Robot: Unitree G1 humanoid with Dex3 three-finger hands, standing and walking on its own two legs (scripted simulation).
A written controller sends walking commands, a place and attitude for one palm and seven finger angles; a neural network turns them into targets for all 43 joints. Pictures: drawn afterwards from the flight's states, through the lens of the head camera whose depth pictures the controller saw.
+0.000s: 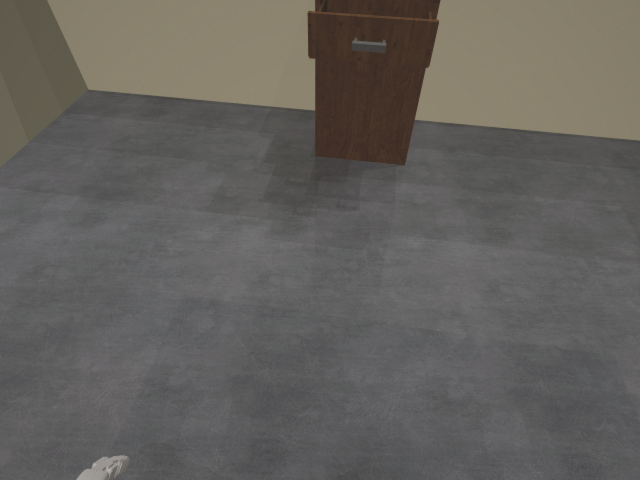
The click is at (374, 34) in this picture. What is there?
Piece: drawer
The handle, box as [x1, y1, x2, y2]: [352, 38, 385, 52]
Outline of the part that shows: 352,41 352,50 384,52 385,50 385,40 383,40 380,43 357,41 357,38 354,38 354,40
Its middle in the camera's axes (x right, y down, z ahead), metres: +0.16 -0.64 +1.27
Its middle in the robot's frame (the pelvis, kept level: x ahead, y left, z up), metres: +1.39 -0.09 -0.05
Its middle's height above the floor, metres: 0.72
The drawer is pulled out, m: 0.30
